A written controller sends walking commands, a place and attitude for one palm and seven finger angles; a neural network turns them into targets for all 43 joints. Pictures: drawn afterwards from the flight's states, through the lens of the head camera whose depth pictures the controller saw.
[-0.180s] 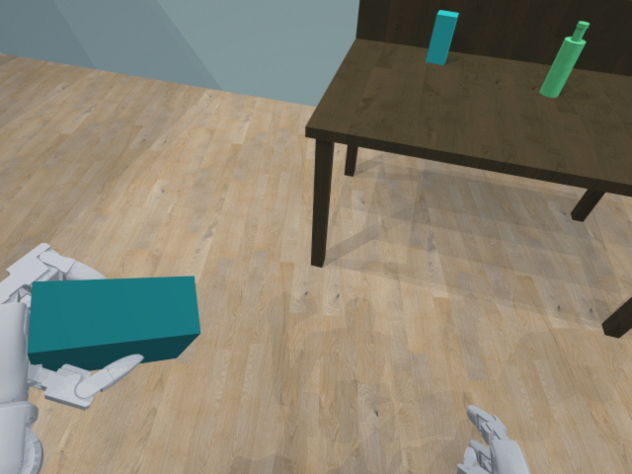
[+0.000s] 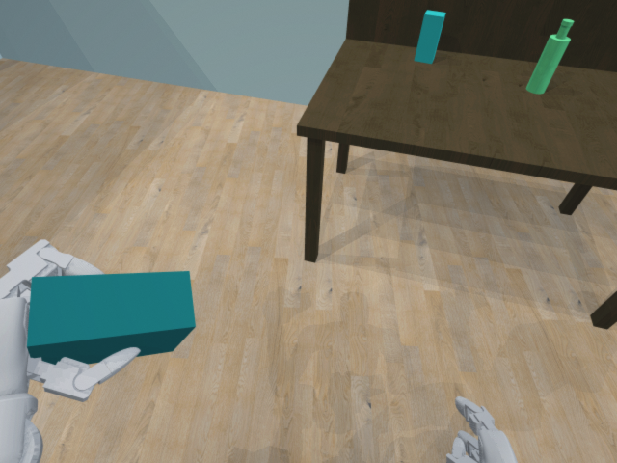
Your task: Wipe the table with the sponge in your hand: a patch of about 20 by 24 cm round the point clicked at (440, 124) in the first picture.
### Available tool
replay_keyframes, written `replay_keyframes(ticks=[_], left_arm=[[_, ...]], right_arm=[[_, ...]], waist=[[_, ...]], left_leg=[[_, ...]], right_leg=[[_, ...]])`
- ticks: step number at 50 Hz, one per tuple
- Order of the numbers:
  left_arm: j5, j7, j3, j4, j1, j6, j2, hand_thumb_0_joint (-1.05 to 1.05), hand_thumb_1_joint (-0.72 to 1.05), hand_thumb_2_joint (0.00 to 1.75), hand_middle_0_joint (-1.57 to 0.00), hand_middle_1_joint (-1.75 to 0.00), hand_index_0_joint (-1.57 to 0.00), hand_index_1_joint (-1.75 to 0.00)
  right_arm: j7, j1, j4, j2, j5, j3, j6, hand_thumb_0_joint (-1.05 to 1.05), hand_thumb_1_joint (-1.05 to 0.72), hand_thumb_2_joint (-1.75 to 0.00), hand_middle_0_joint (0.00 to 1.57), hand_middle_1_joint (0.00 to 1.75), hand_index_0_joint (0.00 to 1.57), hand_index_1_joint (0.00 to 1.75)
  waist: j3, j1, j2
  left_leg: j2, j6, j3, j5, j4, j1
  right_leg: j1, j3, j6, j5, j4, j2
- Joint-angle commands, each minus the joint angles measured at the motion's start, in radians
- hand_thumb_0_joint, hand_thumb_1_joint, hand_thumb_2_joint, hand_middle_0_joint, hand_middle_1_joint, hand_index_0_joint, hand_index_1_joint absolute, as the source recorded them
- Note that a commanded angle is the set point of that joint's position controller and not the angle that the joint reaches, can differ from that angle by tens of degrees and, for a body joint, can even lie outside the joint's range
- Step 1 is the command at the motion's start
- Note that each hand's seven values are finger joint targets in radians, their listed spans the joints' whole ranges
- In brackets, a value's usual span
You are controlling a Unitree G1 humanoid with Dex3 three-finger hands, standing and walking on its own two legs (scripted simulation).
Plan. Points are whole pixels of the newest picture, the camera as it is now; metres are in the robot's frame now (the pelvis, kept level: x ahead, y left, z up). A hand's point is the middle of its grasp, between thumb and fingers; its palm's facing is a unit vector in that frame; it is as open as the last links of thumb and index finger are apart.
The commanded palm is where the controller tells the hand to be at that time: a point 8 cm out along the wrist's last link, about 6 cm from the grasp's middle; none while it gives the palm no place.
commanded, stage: stand and wait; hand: left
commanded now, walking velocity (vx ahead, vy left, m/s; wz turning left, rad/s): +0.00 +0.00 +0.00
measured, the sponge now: (138, 318) +0.23 +0.20 +0.14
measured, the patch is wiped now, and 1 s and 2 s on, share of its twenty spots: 0.00 0.00 0.00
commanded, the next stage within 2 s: look at it before walking up in 0.08 s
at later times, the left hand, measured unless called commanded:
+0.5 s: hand (90, 316) +0.22 +0.23 +0.15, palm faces +0.41 -0.83 -0.38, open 10.1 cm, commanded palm +0.17 +0.27 +0.18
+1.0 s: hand (171, 218) +0.35 +0.20 +0.16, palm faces +0.32 -0.85 -0.41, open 10.1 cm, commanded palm +0.30 +0.23 +0.18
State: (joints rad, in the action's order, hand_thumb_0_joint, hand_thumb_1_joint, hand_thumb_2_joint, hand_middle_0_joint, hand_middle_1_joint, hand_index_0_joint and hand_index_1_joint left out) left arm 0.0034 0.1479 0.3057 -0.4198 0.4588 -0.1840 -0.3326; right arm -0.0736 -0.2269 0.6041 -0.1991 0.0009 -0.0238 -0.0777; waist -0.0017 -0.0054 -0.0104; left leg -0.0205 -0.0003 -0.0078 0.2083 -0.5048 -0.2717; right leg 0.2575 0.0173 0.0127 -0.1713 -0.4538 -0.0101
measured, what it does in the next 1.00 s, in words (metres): walks ahead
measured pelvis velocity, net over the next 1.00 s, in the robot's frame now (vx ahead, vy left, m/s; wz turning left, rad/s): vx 0.10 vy -0.03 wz -0.13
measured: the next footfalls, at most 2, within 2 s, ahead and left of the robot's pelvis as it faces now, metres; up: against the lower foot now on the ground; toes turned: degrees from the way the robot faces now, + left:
right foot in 1.20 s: +0.26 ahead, -0.19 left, +0.00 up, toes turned -20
left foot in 1.62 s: +0.42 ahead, +0.01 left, +0.00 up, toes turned +3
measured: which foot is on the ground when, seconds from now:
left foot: down 0.00-1.00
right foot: down 0.00-0.88, up 0.90-1.00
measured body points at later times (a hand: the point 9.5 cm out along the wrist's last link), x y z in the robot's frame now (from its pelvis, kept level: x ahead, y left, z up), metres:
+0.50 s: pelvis +0.01 -0.01 +0.00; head -0.01 -0.01 +0.45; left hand +0.19 +0.28 +0.17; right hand +0.16 -0.24 -0.08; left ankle +0.04 +0.12 -0.74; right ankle +0.04 -0.13 -0.73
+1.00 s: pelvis +0.10 -0.03 +0.00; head +0.10 -0.02 +0.45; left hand +0.33 +0.24 +0.18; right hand +0.23 -0.28 -0.09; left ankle +0.11 +0.09 -0.74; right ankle +0.06 -0.13 -0.67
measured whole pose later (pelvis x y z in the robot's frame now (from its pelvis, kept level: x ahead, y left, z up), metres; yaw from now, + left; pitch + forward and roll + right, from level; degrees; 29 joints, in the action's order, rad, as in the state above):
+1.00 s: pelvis +0.10 -0.03 +0.00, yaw -7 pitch -1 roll +0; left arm 0.00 0.16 0.36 -0.43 0.45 -0.19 -0.37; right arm -0.07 -0.23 0.61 -0.18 0.00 -0.01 -0.08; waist -0.01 0.01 0.02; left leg -0.09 0.00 -0.18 0.30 -0.53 -0.21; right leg 0.43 -0.06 0.00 -0.45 -1.05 0.02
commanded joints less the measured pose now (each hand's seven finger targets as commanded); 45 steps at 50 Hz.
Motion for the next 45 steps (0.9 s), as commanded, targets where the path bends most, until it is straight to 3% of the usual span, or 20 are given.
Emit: replay_keyframes(ticks=[1, 16, 20, 22, 25, 28, 29, 30, 31, 32, 33, 34, 37, 38, 40, 41, 42, 43, 44, 45], left_arm=[[0.009, 0.021, 0.122, -0.227, -0.099, -0.07, -0.176, 0.0, 0.1, 1.3, -1.2, -1.6, -1.2, -1.6], [0.01, 0.021, 0.121, -0.225, -0.072, -0.071, -0.169, 0.0, 0.1, 1.3, -1.2, -1.6, -1.2, -1.6], [0.008, 0.025, 0.103, -0.232, -0.111, -0.07, -0.158, 0.0, 0.1, 1.3, -1.2, -1.6, -1.2, -1.6], [0.001, 0.031, 0.095, -0.246, -0.135, -0.062, -0.151, 0.0, 0.1, 1.3, -1.2, -1.6, -1.2, -1.6], [-0.003, 0.036, 0.1, -0.244, -0.152, -0.064, -0.15, 0.0, 0.1, 1.3, -1.2, -1.6, -1.2, -1.6], [-0.007, 0.029, 0.097, -0.205, -0.123, -0.056, -0.147, 0.0, 0.1, 1.3, -1.2, -1.6, -1.2, -1.6], [-0.009, 0.027, 0.094, -0.204, -0.137, -0.055, -0.149, 0.0, 0.1, 1.3, -1.2, -1.6, -1.2, -1.6], [-0.009, 0.026, 0.099, -0.201, -0.148, -0.056, -0.161, 0.0, 0.1, 1.3, -1.2, -1.6, -1.2, -1.6], [-0.009, 0.024, 0.102, -0.196, -0.154, -0.051, -0.168, 0.0, 0.1, 1.3, -1.2, -1.6, -1.2, -1.6], [-0.009, 0.03, 0.106, -0.218, -0.184, -0.053, -0.191, 0.0, 0.1, 1.3, -1.2, -1.6, -1.2, -1.6], [-0.007, 0.036, 0.118, -0.22, -0.188, -0.065, -0.207, 0.0, 0.1, 1.3, -1.2, -1.6, -1.2, -1.6], [-0.006, 0.037, 0.119, -0.23, -0.176, -0.075, -0.205, 0.0, 0.1, 1.3, -1.2, -1.6, -1.2, -1.6], [-0.001, 0.033, 0.159, -0.258, -0.126, -0.09, -0.227, 0.0, 0.1, 1.3, -1.2, -1.6, -1.2, -1.6], [0.003, 0.035, 0.168, -0.252, -0.105, -0.091, -0.225, 0.0, 0.1, 1.3, -1.2, -1.6, -1.2, -1.6], [0.011, 0.038, 0.159, -0.259, -0.084, -0.09, -0.203, 0.0, 0.1, 1.3, -1.2, -1.6, -1.2, -1.6], [0.014, 0.037, 0.146, -0.252, -0.065, -0.089, -0.185, 0.0, 0.1, 1.3, -1.2, -1.6, -1.2, -1.6], [0.018, 0.036, 0.142, -0.275, -0.088, -0.095, -0.184, 0.0, 0.1, 1.3, -1.2, -1.6, -1.2, -1.6], [0.022, 0.036, 0.143, -0.304, -0.093, -0.101, -0.177, 0.0, 0.1, 1.3, -1.2, -1.6, -1.2, -1.6], [0.018, 0.036, 0.139, -0.286, -0.11, -0.11, -0.177, 0.0, 0.1, 1.3, -1.2, -1.6, -1.2, -1.6], [0.003, 0.035, 0.144, -0.272, -0.131, -0.107, -0.204, 0.0, 0.1, 1.3, -1.2, -1.6, -1.2, -1.6]], right_arm=[[-0.016, 0.106, -0.154, -0.12, -0.002, 0.047, -0.056, 0.0, -0.9, -0.9, 0.2, 0.3, 0.2, 0.3], [-0.014, 0.103, -0.159, -0.12, 0.0, 0.048, -0.055, 0.0, -0.9, -0.9, 0.2, 0.3, 0.2, 0.3], [-0.019, 0.105, -0.157, -0.125, -0.006, 0.051, -0.045, 0.0, -0.9, -0.9, 0.2, 0.3, 0.2, 0.3], [-0.029, 0.11, -0.162, -0.129, -0.01, 0.046, -0.04, 0.0, -0.9, -0.9, 0.2, 0.3, 0.2, 0.3], [-0.036, 0.097, -0.15, -0.129, -0.009, 0.047, -0.042, 0.0, -0.9, -0.9, 0.2, 0.3, 0.2, 0.3], [-0.03, 0.104, -0.147, -0.123, -0.011, 0.044, -0.04, 0.0, -0.9, -0.9, 0.2, 0.3, 0.2, 0.3], [-0.026, 0.106, -0.148, -0.122, -0.011, 0.043, -0.038, 0.0, -0.9, -0.9, 0.2, 0.3, 0.2, 0.3], [-0.024, 0.107, -0.152, -0.12, -0.012, 0.047, -0.035, 0.0, -0.9, -0.9, 0.2, 0.3, 0.2, 0.3], [-0.019, 0.112, -0.154, -0.12, -0.014, 0.053, -0.032, 0.0, -0.9, -0.9, 0.2, 0.3, 0.2, 0.3], [-0.012, 0.124, -0.153, -0.104, -0.009, 0.045, -0.038, 0.0, -0.9, -0.9, 0.2, 0.3, 0.2, 0.3], [-0.008, 0.13, -0.15, -0.109, -0.009, 0.044, -0.044, 0.0, -0.9, -0.9, 0.2, 0.3, 0.2, 0.3], [-0.004, 0.114, -0.14, -0.107, -0.009, 0.041, -0.043, 0.0, -0.9, -0.9, 0.2, 0.3, 0.2, 0.3], [-0.001, 0.117, -0.139, -0.092, -0.014, 0.03, -0.022, 0.0, -0.9, -0.9, 0.2, 0.3, 0.2, 0.3], [-0.003, 0.117, -0.141, -0.091, -0.016, 0.03, -0.017, 0.0, -0.9, -0.9, 0.2, 0.3, 0.2, 0.3], [-0.009, 0.105, -0.151, -0.085, -0.017, 0.031, -0.014, 0.0, -0.9, -0.9, 0.2, 0.3, 0.2, 0.3], [-0.016, 0.095, -0.158, -0.097, -0.013, 0.04, -0.018, 0.0, -0.9, -0.9, 0.2, 0.3, 0.2, 0.3], [-0.022, 0.082, -0.162, -0.111, -0.009, 0.046, -0.022, 0.0, -0.9, -0.9, 0.2, 0.3, 0.2, 0.3], [-0.024, 0.087, -0.171, -0.146, -0.007, 0.061, -0.023, 0.0, -0.9, -0.9, 0.2, 0.3, 0.2, 0.3], [-0.02, 0.088, -0.16, -0.129, -0.001, 0.055, -0.022, 0.0, -0.9, -0.9, 0.2, 0.3, 0.2, 0.3], [-0.018, 0.096, -0.15, -0.108, -0.012, 0.045, -0.036, 0.0, -0.9, -0.9, 0.2, 0.3, 0.2, 0.3]], waist=[[0.09, 0.004, -0.031], [0.093, 0.002, -0.058], [0.073, 0.011, -0.042], [0.029, 0.016, -0.092], [0.041, 0.02, -0.172], [0.03, 0.009, -0.178], [0.008, 0.008, -0.14], [-0.01, 0.005, -0.023], [-0.029, 0.001, 0.133], [-0.025, -0.005, 0.253], [-0.007, -0.004, 0.199], [0.006, 0.0, 0.116], [0.058, 0.002, 0.14], [0.071, 0.001, 0.153], [0.096, 0.011, 0.085], [0.099, 0.018, 0.041], [0.102, 0.025, -0.022], [0.113, 0.024, -0.209], [0.084, 0.033, -0.316], [0.02, 0.039, -0.304]], left_leg=[[-0.045, -0.015, 0.037, 0.066, 0.128, -0.037], [-0.051, -0.016, 0.039, 0.06, 0.139, -0.045], [-0.083, -0.044, 0.055, 0.377, 0.134, -0.046], [-0.129, -0.07, 0.12, 0.487, 0.175, -0.056], [-0.232, -0.122, 0.238, 0.451, 0.212, 0.009], [-0.233, -0.116, 0.158, 0.478, 0.168, -0.106], [-0.192, -0.089, 0.1, 0.481, 0.112, -0.166], [-0.123, -0.055, 0.02, 0.461, -0.019, -0.206], [-0.043, -0.021, -0.064, 0.412, -0.203, -0.282], [-0.002, -0.003, -0.091, 0.321, -0.383, -0.348], [-0.019, 0.001, -0.035, 0.315, -0.496, -0.4], [-0.047, 0.005, 0.002, 0.319, -0.497, -0.388], [-0.068, 0.005, -0.043, 0.243, -0.292, -0.237], [-0.057, 0.003, -0.075, 0.207, -0.202, -0.163], [-0.015, 0.004, -0.145, 0.089, -0.024, 0.021], [-0.032, -0.004, -0.142, 0.067, 0.05, 0.11], [-0.094, -0.035, -0.062, 0.091, 0.121, 0.215], [-0.254, -0.106, 0.171, 0.118, 0.181, 0.337], [-0.405, -0.178, 0.37, 0.198, 0.279, 0.328], [-0.456, -0.222, 0.448, 0.26, 0.323, 0.254]], right_leg=[[-0.068, 0.059, -0.013, -0.022, 0.088, 0.041], [-0.086, 0.049, -0.012, -0.011, 0.074, 0.035], [0.024, 0.095, -0.043, -0.313, 0.052, 0.042], [0.09, 0.069, -0.048, -0.366, -0.014, 0.015], [0.128, -0.033, -0.035, -0.247, -0.19, -0.027], [0.008, -0.07, -0.035, -0.248, -0.139, -0.009], [-0.032, -0.037, -0.051, -0.271, -0.082, 0.001], [-0.019, 0.083, -0.09, -0.37, 0.005, 0.053], [-0.013, 0.308, -0.156, -0.515, 0.112, 0.156], [-0.06, 0.538, -0.223, -0.516, 0.217, 0.288], [-0.12, 0.628, -0.285, -0.439, 0.244, 0.352], [-0.121, 0.586, -0.296, -0.382, 0.229, 0.354], [-0.095, 0.323, -0.246, -0.141, 0.159, 0.267], [-0.078, 0.268, -0.228, -0.111, 0.137, 0.239], [-0.025, 0.194, -0.175, -0.151, 0.083, 0.176], [0.006, 0.153, -0.142, -0.15, 0.023, 0.148], [0.082, 0.119, -0.103, -0.151, -0.103, 0.101], [0.24, 0.03, -0.054, -0.183, -0.309, 0.013], [0.357, -0.06, -0.026, -0.398, -0.522, -0.011], [0.418, -0.014, -0.027, -0.371, -0.644, 0.044]])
